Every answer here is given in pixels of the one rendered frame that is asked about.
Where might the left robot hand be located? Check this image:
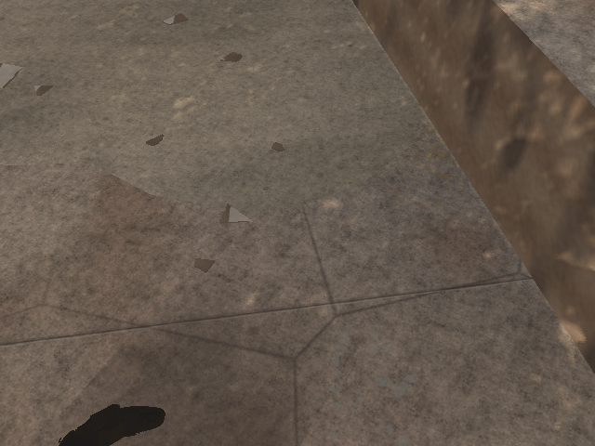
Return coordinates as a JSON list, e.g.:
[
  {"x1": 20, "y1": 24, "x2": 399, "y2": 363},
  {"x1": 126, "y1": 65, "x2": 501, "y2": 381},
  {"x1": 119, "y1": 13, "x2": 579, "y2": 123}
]
[{"x1": 59, "y1": 404, "x2": 165, "y2": 446}]

